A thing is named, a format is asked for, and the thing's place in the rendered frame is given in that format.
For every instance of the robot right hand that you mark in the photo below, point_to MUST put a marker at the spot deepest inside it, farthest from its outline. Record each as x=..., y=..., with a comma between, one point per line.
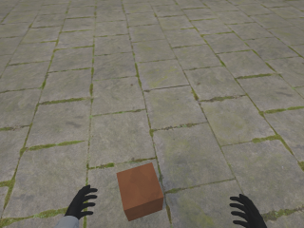
x=251, y=215

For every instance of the robot left hand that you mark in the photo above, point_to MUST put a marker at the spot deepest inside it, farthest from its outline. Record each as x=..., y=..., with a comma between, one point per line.
x=77, y=204

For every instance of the robot left forearm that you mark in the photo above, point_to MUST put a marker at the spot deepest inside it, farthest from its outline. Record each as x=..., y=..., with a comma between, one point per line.
x=67, y=222

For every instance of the carton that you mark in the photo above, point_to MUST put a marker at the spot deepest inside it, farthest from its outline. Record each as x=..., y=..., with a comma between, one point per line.
x=140, y=191

